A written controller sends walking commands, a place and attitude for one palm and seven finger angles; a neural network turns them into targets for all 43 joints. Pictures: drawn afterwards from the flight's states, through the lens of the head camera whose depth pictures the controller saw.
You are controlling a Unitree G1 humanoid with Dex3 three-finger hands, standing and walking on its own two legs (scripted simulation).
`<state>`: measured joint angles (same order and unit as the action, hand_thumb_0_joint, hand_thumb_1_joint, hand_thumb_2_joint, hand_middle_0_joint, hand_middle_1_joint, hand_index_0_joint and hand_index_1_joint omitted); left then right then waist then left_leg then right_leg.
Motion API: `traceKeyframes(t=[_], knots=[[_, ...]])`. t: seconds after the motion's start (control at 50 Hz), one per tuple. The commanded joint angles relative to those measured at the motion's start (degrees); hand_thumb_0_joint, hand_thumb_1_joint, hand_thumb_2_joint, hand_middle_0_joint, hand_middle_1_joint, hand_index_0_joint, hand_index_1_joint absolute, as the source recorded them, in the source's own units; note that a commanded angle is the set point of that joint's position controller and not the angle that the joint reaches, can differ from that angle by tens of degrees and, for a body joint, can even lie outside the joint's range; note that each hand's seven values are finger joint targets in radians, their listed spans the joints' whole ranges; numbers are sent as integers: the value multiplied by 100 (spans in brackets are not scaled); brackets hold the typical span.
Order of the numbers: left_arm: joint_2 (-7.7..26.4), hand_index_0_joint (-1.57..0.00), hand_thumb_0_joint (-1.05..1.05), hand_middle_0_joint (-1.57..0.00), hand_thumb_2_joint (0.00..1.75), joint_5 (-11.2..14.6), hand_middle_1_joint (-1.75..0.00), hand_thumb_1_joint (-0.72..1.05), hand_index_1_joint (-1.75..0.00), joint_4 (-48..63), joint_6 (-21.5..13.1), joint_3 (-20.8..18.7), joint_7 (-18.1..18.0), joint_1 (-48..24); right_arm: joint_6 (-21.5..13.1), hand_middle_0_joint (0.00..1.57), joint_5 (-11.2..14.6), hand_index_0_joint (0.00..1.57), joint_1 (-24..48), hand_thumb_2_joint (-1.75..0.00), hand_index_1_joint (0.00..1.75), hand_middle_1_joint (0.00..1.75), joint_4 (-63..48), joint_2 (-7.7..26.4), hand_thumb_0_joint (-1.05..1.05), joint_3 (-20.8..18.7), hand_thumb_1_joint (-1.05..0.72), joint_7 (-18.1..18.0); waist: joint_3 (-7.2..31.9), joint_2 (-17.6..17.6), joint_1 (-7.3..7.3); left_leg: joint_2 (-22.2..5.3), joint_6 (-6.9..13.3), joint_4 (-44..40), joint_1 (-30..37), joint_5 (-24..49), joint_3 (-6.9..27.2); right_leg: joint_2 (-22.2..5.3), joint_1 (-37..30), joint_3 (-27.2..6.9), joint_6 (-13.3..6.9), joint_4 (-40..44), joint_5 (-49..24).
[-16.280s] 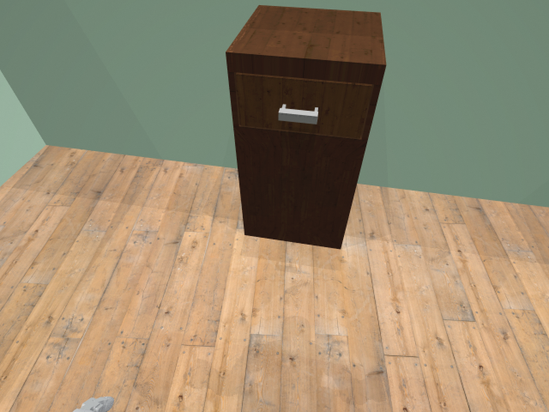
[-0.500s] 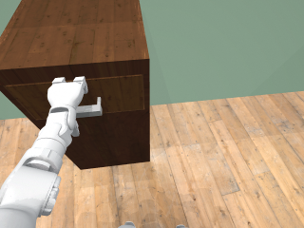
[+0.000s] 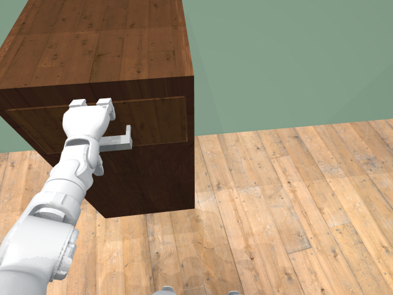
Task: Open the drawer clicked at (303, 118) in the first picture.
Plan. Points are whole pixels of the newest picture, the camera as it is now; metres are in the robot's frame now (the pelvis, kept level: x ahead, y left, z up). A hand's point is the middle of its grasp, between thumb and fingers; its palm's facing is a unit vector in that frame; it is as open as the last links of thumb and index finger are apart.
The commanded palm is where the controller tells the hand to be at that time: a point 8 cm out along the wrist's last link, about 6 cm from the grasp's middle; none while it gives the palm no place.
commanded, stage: lower the fingers behind the handle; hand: left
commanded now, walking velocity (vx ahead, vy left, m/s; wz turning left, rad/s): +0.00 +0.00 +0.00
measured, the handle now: (108, 137) +0.49 +0.23 -0.03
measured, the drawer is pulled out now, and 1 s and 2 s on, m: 0.00 0.00 0.00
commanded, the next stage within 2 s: close the thumb around the handle in 1.64 s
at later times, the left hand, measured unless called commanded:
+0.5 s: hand (97, 138) +0.45 +0.23 +0.02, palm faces -0.01 +0.01 -1.00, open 13.6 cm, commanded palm +0.46 +0.21 +0.06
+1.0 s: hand (98, 139) +0.45 +0.23 +0.01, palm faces +0.02 +0.04 -1.00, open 13.7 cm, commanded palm +0.46 +0.20 +0.02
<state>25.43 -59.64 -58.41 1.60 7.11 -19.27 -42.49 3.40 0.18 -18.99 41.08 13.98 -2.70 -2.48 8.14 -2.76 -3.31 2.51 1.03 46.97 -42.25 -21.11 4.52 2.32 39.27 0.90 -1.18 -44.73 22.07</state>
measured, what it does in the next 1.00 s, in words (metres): shifts its weight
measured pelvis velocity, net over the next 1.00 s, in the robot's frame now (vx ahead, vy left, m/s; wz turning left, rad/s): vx -0.06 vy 0.01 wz -0.01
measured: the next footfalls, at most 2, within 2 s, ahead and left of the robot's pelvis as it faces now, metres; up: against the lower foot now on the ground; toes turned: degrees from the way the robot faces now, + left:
none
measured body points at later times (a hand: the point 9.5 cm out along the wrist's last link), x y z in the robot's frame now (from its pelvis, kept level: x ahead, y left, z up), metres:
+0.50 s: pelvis -0.02 +0.00 -0.01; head +0.06 +0.00 +0.43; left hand +0.44 +0.23 +0.07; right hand +0.02 -0.27 -0.14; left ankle +0.01 +0.11 -0.70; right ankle -0.01 -0.11 -0.70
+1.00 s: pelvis -0.06 +0.01 -0.04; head +0.04 +0.02 +0.40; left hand +0.44 +0.23 +0.07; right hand -0.03 -0.26 -0.16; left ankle +0.01 +0.11 -0.70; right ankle -0.01 -0.11 -0.70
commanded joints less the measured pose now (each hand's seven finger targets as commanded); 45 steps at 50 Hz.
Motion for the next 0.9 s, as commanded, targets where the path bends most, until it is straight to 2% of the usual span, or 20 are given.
traceKeyframes(t=[0.0,0.02,0.08,0.12,0.14,0.16,0.18,0.38,0.42,0.46,0.48,0.5,0.54,0.56,0.58,0.64,0.74,0.84,0.86,0.88], knots=[[968,-30,0,-30,30,-28,-120,-50,-120,1521,-277,-254,-227,-3454,-134,20,-36,20,-577,-90,30,30,-386,838,0,-289,-90,-49,2083,-153,-579,-45,185,-436,1866,1489,-233,104,-375,-31,-98,691,-1259],[911,-30,0,-30,30,-47,-120,-50,-120,1499,-280,-201,-223,-3407,-126,20,-25,20,-600,-90,30,30,-392,833,0,-293,-90,-46,2151,-195,-572,-42,183,-429,1901,1521,-234,108,-360,-34,-95,672,-1284],[699,-30,0,-30,30,-34,-120,-50,-120,1281,-262,-85,-212,-3230,-120,20,-29,20,-577,-90,30,30,-370,820,0,-286,-90,-39,1895,-50,-621,-54,190,-407,1739,1371,-253,112,-227,-22,-82,686,-1187],[662,-30,0,-30,30,-34,-120,-50,-120,1112,-275,-67,-199,-3128,-123,20,-19,20,-591,-90,30,30,-370,826,0,-282,-90,-22,1766,-76,-609,-44,182,-422,1604,1224,-243,109,-149,-10,-96,677,-1050],[808,-30,0,-30,30,-69,-120,-50,-120,1029,-267,-187,-220,-3125,-118,20,-20,20,-586,-90,30,30,-348,848,0,-287,-90,-31,1724,70,-624,-69,188,-406,1549,1160,-221,109,-92,-8,-97,653,-999],[761,-30,0,-30,30,-89,-120,-50,-120,1050,-265,-129,-232,-3143,-117,20,-26,20,-570,-90,30,30,-366,845,0,-287,-90,-29,1770,-53,-611,-54,180,-392,1517,1112,-240,103,-58,-21,-93,640,-953],[682,-30,0,-30,30,-100,-120,-50,-120,972,-245,-83,-242,-3113,-120,20,-24,20,-579,-90,30,30,-362,833,0,-285,-90,-20,1684,20,-620,-58,183,-392,1461,1078,-225,106,-26,-3,-101,632,-921],[452,-30,0,-30,30,-148,-120,-50,-120,534,-24,126,-276,-3302,-153,20,-43,20,-663,-90,30,30,-279,864,0,-288,-90,24,1676,49,-781,-73,191,-205,1119,571,-209,100,459,14,-86,465,-533],[478,-30,0,-30,30,-160,-120,-50,-120,430,0,94,-276,-3246,-154,20,-46,20,-691,-90,30,30,-285,874,0,-286,-90,31,1760,61,-748,-62,190,-171,1062,559,-189,103,471,17,-94,404,-510],[511,-30,0,-30,30,-181,-120,-50,-120,264,74,94,-264,-3228,-154,20,-37,20,-663,-90,30,30,-275,886,0,-266,-90,25,1596,98,-786,-66,195,-140,892,363,-203,100,607,17,-86,397,-374],[325,-30,0,-30,30,-155,-120,-50,-120,187,117,267,-239,-3240,-159,20,-33,20,-650,-90,30,30,-291,866,0,-246,-90,25,1451,60,-830,-46,204,-131,788,226,-234,93,665,1,-77,423,-290],[415,-30,0,-30,30,-133,-120,-50,-120,162,123,181,-225,-3334,-174,20,-37,20,-666,-90,30,30,-265,883,0,-243,-90,20,1449,189,-861,-55,215,-120,708,162,-206,92,673,7,-81,407,-254],[728,-30,0,-30,30,-180,-120,-50,-120,21,154,-5,-205,-3209,-180,20,-24,20,-682,-90,30,30,-296,911,0,-217,-90,-3,1489,123,-783,-49,221,-88,571,39,-233,86,657,-19,-80,356,-156],[732,-30,0,-30,30,-191,-120,-50,-120,-66,196,30,-189,-3179,-173,20,-17,20,-667,-90,30,30,-324,914,0,-198,-90,-16,1435,200,-798,-39,227,-68,462,-28,-246,86,673,-25,-69,356,-97],[534,-30,0,-30,30,-172,-120,-50,-120,-80,218,221,-148,-3236,-186,20,-11,20,-664,-90,30,30,-336,898,0,-179,-90,-19,1357,135,-842,-33,225,-71,396,-147,-251,83,754,-19,-67,351,-9],[718,-30,0,-30,30,-192,-120,-50,-120,-187,223,91,-106,-3239,-216,20,-2,20,-696,-90,30,30,-331,930,0,-176,-90,-39,1364,151,-853,-54,225,-19,311,-322,-237,77,921,-3,-67,265,111],[664,-30,0,-30,30,-206,-120,-50,-120,-333,255,172,-34,-3242,-264,20,-3,20,-708,-90,30,30,-374,942,0,-140,-90,-56,1339,98,-876,-70,217,88,81,-620,-205,71,1209,14,-68,115,338],[461,-30,0,-30,30,-201,-120,-50,-120,-471,323,344,9,-3259,-312,20,-4,20,-709,-90,30,30,-384,969,0,-126,-90,-56,1229,92,-944,-107,196,144,-78,-992,-111,62,1612,66,-72,-40,574],[310,-30,0,-30,30,-154,-120,-50,-120,-444,334,482,34,-3316,-341,20,-6,20,-689,-90,30,30,-397,963,0,-115,-90,-50,1224,38,-956,-93,196,155,-142,-1103,-122,57,1655,62,-66,-52,672],[532,-30,0,-30,30,-181,-120,-50,-120,-461,339,318,29,-3336,-357,20,-6,20,-697,-90,30,30,-376,983,0,-112,-90,-61,1253,57,-943,-115,192,176,-188,-1160,-99,50,1678,59,-71,-100,703]])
